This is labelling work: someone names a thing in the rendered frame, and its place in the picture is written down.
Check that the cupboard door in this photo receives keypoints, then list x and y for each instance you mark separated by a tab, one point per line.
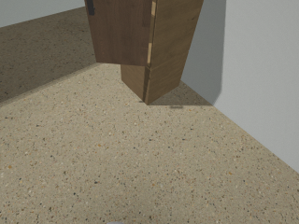
120	31

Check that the handle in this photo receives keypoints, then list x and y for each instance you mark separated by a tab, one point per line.
90	6

